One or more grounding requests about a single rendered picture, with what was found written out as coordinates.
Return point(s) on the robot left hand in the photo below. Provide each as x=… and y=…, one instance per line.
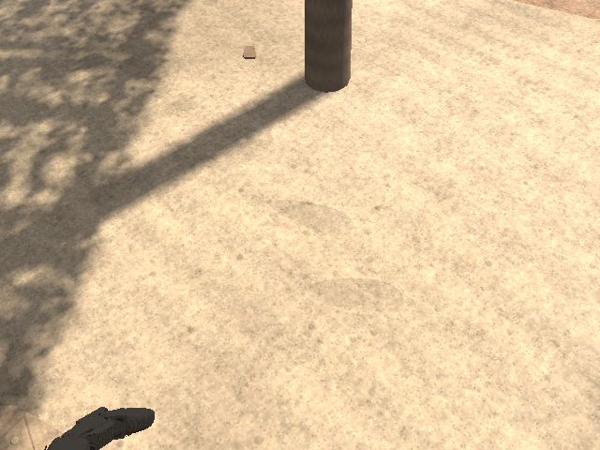
x=101, y=426

